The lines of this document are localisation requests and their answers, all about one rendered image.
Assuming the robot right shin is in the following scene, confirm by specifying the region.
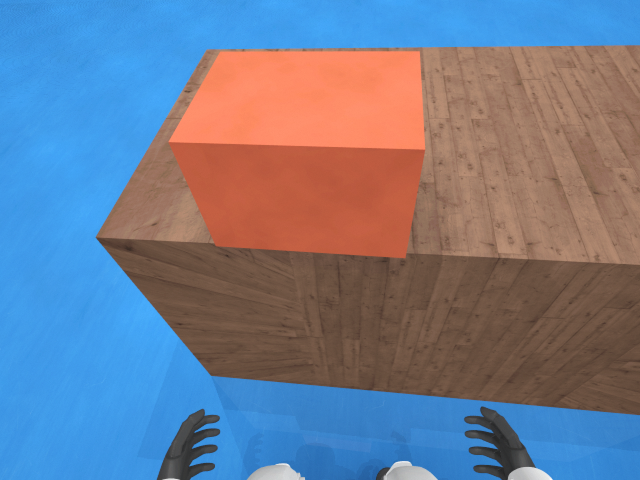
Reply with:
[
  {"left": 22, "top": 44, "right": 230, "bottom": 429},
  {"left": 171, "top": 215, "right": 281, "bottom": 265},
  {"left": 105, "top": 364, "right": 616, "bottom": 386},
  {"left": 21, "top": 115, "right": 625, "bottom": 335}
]
[{"left": 386, "top": 461, "right": 412, "bottom": 475}]

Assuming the robot left hand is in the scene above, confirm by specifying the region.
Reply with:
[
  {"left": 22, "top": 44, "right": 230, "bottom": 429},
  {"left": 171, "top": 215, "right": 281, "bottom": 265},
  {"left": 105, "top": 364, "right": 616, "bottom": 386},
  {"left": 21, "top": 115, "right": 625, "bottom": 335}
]
[{"left": 157, "top": 409, "right": 220, "bottom": 480}]

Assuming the pedestal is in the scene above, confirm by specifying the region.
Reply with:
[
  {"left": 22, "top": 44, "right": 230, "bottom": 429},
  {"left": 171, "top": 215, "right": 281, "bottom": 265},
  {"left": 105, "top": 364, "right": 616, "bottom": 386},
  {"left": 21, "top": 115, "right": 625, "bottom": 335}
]
[{"left": 95, "top": 45, "right": 640, "bottom": 415}]

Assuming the carton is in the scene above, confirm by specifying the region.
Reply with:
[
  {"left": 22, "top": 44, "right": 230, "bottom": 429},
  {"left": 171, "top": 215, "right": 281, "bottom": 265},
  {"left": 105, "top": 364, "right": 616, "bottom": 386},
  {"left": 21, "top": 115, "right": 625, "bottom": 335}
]
[{"left": 169, "top": 51, "right": 425, "bottom": 258}]

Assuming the robot right hand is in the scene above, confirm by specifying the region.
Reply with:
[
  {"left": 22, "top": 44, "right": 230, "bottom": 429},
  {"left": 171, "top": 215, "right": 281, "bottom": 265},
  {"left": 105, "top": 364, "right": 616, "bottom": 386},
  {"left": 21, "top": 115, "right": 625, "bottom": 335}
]
[{"left": 464, "top": 406, "right": 536, "bottom": 480}]

